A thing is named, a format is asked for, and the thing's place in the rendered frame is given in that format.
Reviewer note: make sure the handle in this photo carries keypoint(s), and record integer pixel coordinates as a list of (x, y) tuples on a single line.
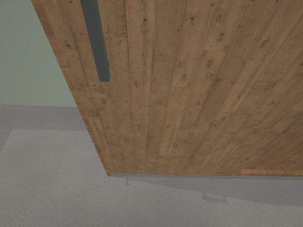
[(92, 20)]

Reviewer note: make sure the wardrobe door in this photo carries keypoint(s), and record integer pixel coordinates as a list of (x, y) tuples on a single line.
[(197, 87), (286, 154)]

